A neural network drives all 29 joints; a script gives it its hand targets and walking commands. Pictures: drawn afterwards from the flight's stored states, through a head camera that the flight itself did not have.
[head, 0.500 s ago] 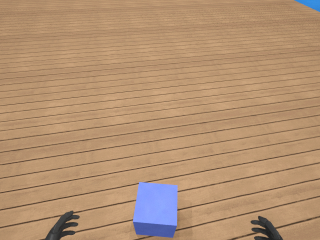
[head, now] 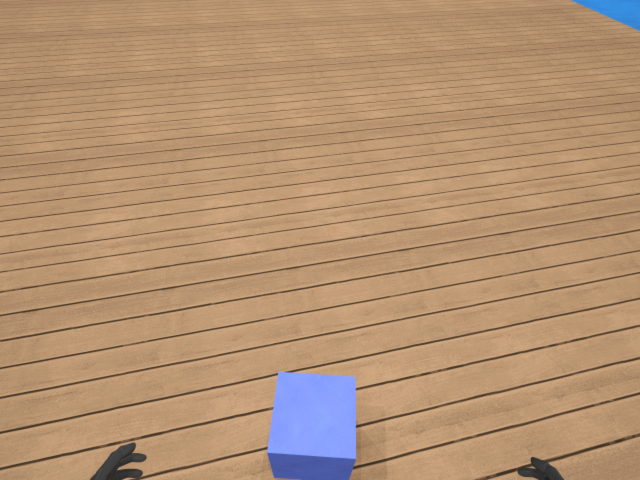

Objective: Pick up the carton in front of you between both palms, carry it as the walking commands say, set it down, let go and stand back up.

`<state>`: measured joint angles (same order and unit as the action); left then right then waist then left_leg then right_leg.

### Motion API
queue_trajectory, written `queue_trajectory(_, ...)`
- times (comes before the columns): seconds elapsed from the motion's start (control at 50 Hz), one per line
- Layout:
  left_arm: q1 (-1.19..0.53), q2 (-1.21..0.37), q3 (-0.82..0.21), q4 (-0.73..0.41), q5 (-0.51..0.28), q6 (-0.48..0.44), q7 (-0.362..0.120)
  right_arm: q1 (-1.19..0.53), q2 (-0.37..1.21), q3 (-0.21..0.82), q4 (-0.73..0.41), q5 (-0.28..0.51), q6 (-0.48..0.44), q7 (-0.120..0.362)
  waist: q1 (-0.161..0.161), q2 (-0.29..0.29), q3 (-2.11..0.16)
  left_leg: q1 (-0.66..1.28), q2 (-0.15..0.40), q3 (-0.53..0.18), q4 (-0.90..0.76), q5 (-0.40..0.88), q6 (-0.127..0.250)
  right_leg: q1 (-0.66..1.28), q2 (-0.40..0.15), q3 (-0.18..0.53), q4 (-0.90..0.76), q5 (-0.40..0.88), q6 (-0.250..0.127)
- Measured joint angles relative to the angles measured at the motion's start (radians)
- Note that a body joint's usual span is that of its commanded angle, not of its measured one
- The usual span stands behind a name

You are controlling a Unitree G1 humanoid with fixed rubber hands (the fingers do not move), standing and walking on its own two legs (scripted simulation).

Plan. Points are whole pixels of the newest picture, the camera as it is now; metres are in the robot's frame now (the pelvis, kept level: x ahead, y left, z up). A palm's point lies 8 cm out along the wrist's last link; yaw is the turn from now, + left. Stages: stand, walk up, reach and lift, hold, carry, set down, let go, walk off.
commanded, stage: stand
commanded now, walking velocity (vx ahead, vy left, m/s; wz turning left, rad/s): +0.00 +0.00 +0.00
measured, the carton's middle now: (313, 428) +0.40 +0.03 -0.65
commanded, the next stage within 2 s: none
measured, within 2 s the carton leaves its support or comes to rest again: neither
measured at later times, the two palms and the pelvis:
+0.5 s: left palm out of the picture +0.08 +0.30 -0.10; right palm out of the picture +0.08 -0.31 -0.09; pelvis -0.02 +0.00 +0.01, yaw +0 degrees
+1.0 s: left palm out of the picture +0.07 +0.30 -0.10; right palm out of the picture +0.07 -0.31 -0.09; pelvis -0.03 +0.00 +0.01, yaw +0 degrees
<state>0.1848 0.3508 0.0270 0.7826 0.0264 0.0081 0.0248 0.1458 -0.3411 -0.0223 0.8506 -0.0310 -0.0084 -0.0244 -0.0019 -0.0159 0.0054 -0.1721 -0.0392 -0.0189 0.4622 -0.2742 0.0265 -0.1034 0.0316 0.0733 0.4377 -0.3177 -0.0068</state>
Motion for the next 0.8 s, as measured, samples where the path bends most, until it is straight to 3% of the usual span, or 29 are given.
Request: queue_trajectory(0.8,-0.032,0.030,-0.017,0.188,-0.010,-0.017,-0.009,-0.027,-0.040,0.017,0.176,0.014,-0.008,0.010,-0.004,0.006,0.016,0.037,0.007,-0.009,-0.098,0.087,-0.006,0.036,0.003,-0.006,-0.095,0.085,-0.003)
